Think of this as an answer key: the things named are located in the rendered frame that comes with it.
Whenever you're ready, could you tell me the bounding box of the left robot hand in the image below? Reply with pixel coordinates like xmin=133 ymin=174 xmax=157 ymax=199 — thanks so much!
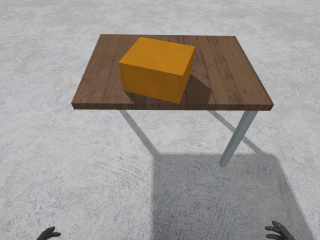
xmin=36 ymin=226 xmax=61 ymax=240

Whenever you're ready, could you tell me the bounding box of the table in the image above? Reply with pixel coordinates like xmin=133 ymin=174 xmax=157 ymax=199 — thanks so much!
xmin=71 ymin=34 xmax=274 ymax=167

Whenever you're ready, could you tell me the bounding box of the right robot hand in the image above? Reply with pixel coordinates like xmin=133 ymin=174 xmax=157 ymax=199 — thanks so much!
xmin=264 ymin=221 xmax=294 ymax=240

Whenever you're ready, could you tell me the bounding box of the carton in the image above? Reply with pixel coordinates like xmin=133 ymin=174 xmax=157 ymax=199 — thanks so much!
xmin=118 ymin=37 xmax=195 ymax=104

